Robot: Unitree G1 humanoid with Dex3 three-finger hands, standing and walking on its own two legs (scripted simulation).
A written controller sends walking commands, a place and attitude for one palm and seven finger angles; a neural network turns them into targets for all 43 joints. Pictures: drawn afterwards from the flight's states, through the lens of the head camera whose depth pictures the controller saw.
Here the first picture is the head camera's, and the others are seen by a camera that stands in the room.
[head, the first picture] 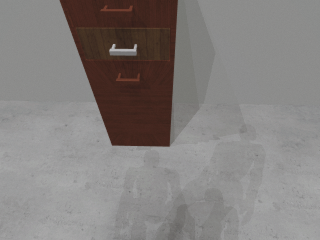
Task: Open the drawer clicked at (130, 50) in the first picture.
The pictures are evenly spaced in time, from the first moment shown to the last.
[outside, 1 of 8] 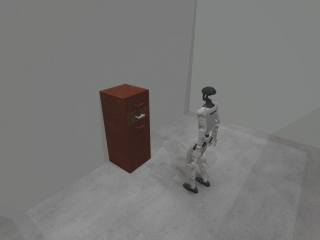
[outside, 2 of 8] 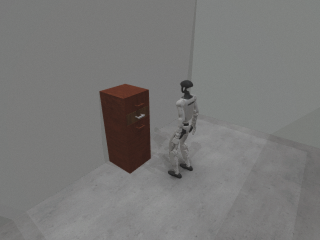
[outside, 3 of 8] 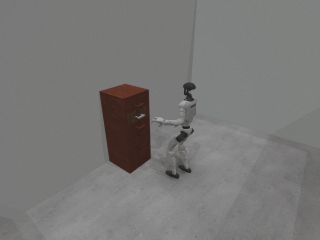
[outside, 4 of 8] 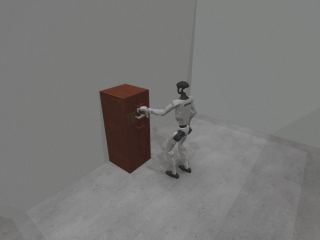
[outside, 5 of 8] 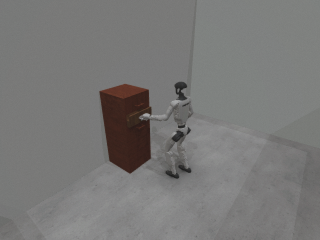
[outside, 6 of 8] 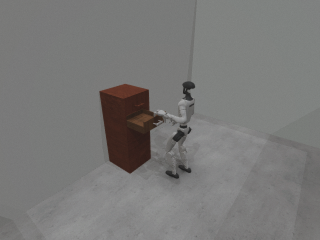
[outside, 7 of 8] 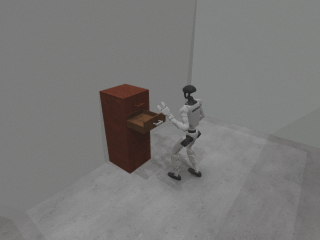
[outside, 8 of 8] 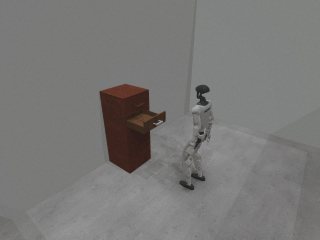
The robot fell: no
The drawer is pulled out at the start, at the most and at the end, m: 0.00 0.30 0.30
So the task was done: yes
